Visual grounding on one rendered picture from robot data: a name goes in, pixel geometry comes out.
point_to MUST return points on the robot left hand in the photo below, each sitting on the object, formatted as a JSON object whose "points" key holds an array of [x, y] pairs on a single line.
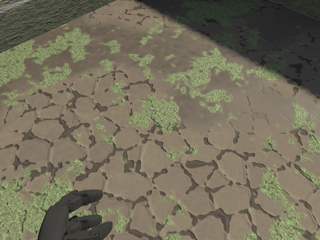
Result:
{"points": [[56, 224]]}

